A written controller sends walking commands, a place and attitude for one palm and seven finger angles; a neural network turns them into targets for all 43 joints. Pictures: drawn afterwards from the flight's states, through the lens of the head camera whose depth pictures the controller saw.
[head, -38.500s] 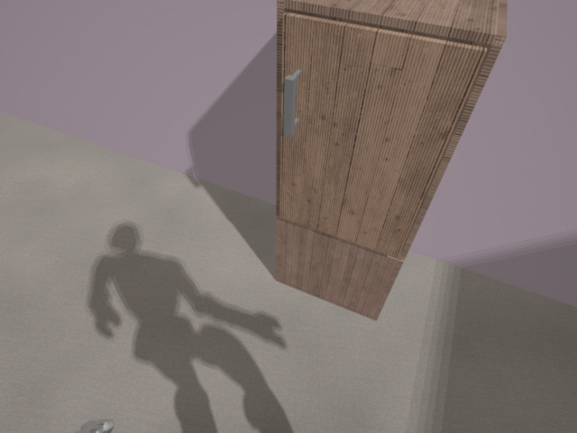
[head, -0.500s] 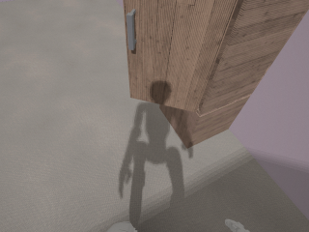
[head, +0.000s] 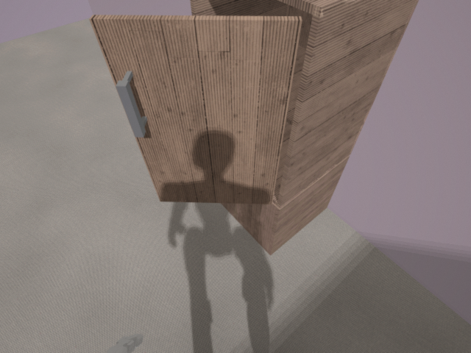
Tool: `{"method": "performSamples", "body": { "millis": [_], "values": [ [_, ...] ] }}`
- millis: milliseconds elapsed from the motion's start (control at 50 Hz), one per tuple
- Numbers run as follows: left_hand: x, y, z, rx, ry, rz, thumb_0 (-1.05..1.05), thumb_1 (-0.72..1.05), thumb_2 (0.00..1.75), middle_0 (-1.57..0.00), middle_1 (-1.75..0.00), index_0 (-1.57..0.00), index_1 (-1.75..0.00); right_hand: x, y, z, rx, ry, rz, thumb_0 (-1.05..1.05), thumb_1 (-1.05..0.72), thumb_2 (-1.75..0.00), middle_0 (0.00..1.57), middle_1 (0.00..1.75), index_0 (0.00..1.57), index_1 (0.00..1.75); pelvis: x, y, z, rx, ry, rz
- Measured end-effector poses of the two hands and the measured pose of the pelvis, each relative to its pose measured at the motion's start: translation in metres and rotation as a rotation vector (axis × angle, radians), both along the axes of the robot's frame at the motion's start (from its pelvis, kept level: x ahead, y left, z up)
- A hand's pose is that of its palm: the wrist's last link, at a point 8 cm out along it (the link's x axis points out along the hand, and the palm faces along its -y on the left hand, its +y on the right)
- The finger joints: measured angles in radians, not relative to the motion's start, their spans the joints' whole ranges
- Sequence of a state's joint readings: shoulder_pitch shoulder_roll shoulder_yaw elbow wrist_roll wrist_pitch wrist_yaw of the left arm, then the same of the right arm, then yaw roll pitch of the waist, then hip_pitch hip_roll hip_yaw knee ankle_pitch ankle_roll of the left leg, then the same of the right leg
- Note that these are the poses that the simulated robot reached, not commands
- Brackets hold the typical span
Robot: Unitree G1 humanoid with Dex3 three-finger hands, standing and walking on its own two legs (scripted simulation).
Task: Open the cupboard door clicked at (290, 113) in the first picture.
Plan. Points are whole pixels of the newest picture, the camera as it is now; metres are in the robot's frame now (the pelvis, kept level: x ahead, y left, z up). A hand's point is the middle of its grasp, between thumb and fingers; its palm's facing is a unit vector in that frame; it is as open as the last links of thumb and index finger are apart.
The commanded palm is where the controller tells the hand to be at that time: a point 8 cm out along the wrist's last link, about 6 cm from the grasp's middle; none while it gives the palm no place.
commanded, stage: come to a stop and stand still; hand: left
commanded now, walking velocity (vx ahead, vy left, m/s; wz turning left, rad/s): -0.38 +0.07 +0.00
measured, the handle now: (134, 105) +0.59 +0.24 +0.09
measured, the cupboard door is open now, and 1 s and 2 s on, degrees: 48 48 48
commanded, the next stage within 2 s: look again from close up in 1.38 s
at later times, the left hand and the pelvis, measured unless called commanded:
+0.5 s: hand out of the picture +0.04 +0.25 -0.18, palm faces +0.08 -0.98 -0.18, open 7.3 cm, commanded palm none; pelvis +0.00 +0.06 +0.01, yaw +0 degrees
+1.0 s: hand out of the picture +0.04 +0.18 -0.16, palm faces +0.00 -0.98 -0.22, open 7.3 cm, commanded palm none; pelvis -0.02 +0.00 +0.01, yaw +0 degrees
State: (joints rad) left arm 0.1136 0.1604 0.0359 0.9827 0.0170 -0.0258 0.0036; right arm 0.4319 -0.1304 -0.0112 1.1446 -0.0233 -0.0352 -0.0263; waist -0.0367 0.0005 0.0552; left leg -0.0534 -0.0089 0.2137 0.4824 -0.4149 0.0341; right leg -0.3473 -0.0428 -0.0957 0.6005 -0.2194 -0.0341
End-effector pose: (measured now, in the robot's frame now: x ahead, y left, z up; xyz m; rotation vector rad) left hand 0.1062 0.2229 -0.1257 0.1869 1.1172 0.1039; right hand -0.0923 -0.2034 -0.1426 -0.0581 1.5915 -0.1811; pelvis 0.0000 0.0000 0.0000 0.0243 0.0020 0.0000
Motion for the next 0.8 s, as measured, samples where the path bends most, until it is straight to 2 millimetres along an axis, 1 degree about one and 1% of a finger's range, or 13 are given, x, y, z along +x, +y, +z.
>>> {"method": "performSamples", "body": {
  "millis": [60,100,120,200,280,340,380,440,540,600,660,700,800],
  "values": [
    [0.005,-0.012,-0.002,-0.005,0.014,-0.006,0.00,0.91,0.90,-0.20,-0.30,-0.19,-0.30,0.016,-0.001,-0.002,0.008,0.020,-0.029,0.01,-0.91,-0.90,0.20,0.30,0.20,0.30,0.011,-0.004,0.001,-0.013,-0.007,0.004],
    [0.000,-0.016,-0.002,-0.009,0.047,0.002,0.00,0.91,0.90,-0.20,-0.30,-0.20,-0.30,0.035,-0.003,-0.001,0.002,0.003,-0.030,0.01,-0.91,-0.90,0.20,0.30,0.20,0.30,0.014,-0.005,0.004,-0.010,-0.008,0.002],
    [-0.002,-0.014,-0.001,-0.005,0.051,0.029,0.00,0.92,0.90,-0.20,-0.30,-0.20,-0.30,0.047,-0.005,0.000,-0.002,-0.013,-0.025,0.01,-0.91,-0.90,0.20,0.30,0.20,0.30,0.014,-0.005,0.006,-0.009,-0.007,0.002],
    [-0.010,0.004,0.001,0.018,0.078,0.062,-0.02,0.95,0.90,-0.20,-0.30,-0.20,-0.30,0.097,-0.010,0.003,-0.022,-0.109,0.015,0.01,-0.91,-0.90,0.20,0.30,0.20,0.30,0.013,0.001,0.011,-0.007,-0.003,0.005],
    [-0.026,0.026,-0.002,0.024,0.112,0.082,-0.01,0.94,0.90,-0.20,-0.30,-0.20,-0.30,0.141,-0.014,0.010,-0.068,-0.220,0.060,0.01,-0.92,-0.90,0.20,0.30,0.20,0.30,0.009,0.015,0.011,-0.013,-0.006,0.006],
    [-0.040,0.045,-0.011,0.016,0.131,0.096,-0.01,0.93,0.90,-0.20,-0.30,-0.20,-0.30,0.164,-0.010,0.017,-0.111,-0.297,0.091,0.00,-0.92,-0.90,0.19,0.30,0.20,0.30,0.006,0.029,0.007,-0.024,-0.010,0.009],
    [-0.048,0.058,-0.022,0.001,0.141,0.109,0.00,0.92,0.90,-0.20,-0.30,-0.20,-0.30,0.173,-0.005,0.019,-0.141,-0.346,0.111,0.00,-0.92,-0.90,0.19,0.30,0.20,0.30,0.006,0.041,-0.001,-0.046,-0.011,0.011],
    [-0.062,0.072,-0.029,-0.015,0.171,0.129,0.00,0.92,0.90,-0.20,-0.30,-0.20,-0.30,0.174,0.009,0.026,-0.163,-0.365,0.140,0.00,-0.92,-0.90,0.19,0.30,0.20,0.30,0.004,0.051,-0.001,-0.043,-0.021,0.008],
    [-0.087,0.081,-0.022,-0.041,0.239,0.135,0.01,0.92,0.90,-0.20,-0.30,-0.20,-0.30,0.165,0.029,0.038,-0.156,-0.352,0.155,0.00,-0.91,-0.90,0.20,0.30,0.20,0.30,0.003,0.059,0.012,-0.055,-0.006,-0.005],
    [-0.100,0.082,-0.017,-0.041,0.282,0.126,0.01,0.91,0.90,-0.20,-0.30,-0.19,-0.30,0.156,0.035,0.040,-0.147,-0.341,0.134,0.00,-0.91,-0.90,0.20,0.30,0.20,0.30,0.002,0.060,0.016,-0.058,0.010,-0.019],
    [-0.107,0.079,-0.014,-0.035,0.317,0.108,0.01,0.91,0.90,-0.20,-0.30,-0.19,-0.30,0.142,0.030,0.040,-0.154,-0.325,0.104,0.00,-0.92,-0.90,0.20,0.30,0.21,0.30,-0.002,0.058,0.019,-0.061,0.021,-0.029],
    [-0.108,0.075,-0.012,-0.029,0.327,0.093,0.01,0.91,0.90,-0.20,-0.30,-0.19,-0.30,0.129,0.024,0.039,-0.155,-0.302,0.084,0.00,-0.92,-0.90,0.20,0.30,0.21,0.30,-0.005,0.055,0.019,-0.063,0.023,-0.036],
    [-0.092,0.055,-0.009,-0.014,0.283,0.054,0.01,0.91,0.90,-0.20,-0.30,-0.19,-0.30,0.084,0.002,0.028,-0.139,-0.217,0.033,0.00,-0.92,-0.90,0.20,0.30,0.21,0.30,-0.015,0.037,0.017,-0.055,0.021,-0.034]
  ]
}}
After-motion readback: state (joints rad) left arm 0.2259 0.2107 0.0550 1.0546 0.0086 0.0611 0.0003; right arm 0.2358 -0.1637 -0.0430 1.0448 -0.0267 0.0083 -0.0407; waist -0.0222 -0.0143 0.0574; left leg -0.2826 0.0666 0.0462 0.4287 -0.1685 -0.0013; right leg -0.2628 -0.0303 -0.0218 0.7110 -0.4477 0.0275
